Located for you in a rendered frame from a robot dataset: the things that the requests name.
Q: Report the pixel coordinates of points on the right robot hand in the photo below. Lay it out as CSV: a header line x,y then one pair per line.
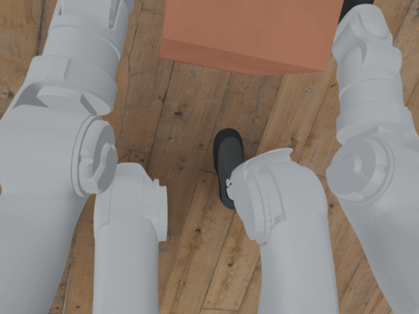
x,y
349,4

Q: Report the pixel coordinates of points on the right robot forearm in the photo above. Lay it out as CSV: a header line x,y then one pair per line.
x,y
369,81

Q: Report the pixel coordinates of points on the right robot foot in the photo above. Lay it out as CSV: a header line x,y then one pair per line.
x,y
228,153

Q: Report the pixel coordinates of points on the right robot upper arm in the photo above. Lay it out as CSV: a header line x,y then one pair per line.
x,y
376,183

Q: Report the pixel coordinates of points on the robot right shin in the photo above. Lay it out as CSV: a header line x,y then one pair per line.
x,y
239,174

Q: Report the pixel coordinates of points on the left robot upper arm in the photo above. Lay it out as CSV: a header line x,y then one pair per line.
x,y
51,161

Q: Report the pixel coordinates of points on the carton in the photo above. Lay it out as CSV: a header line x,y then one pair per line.
x,y
251,37

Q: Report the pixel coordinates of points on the left robot forearm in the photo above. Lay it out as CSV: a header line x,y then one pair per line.
x,y
77,69

